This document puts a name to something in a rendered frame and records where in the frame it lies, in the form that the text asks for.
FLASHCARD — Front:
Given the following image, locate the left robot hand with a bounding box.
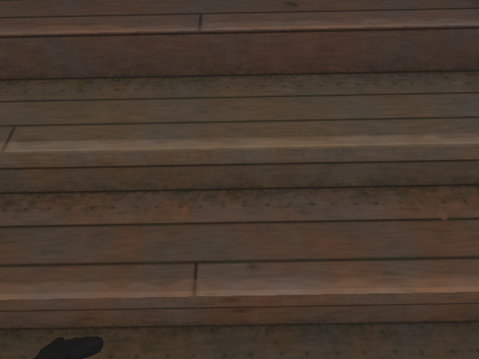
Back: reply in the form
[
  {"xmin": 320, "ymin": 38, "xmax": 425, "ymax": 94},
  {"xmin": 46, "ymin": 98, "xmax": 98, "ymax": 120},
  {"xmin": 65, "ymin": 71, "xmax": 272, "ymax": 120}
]
[{"xmin": 33, "ymin": 337, "xmax": 103, "ymax": 359}]

